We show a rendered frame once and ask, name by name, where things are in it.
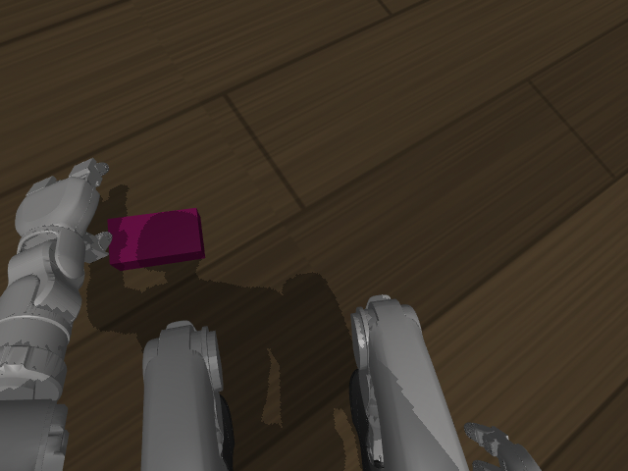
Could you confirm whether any left robot hand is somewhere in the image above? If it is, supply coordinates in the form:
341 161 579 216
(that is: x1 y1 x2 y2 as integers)
15 158 113 264

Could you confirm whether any right robot foot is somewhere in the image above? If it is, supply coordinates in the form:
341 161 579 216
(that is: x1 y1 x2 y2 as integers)
349 368 385 471

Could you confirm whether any carton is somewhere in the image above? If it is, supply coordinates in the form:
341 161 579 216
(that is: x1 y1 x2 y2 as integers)
107 208 205 271

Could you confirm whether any left robot arm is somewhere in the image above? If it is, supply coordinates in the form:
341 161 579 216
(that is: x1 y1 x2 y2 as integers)
0 226 85 471

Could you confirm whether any right robot hand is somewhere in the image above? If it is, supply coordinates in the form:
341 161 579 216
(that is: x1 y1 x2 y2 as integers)
464 423 542 471

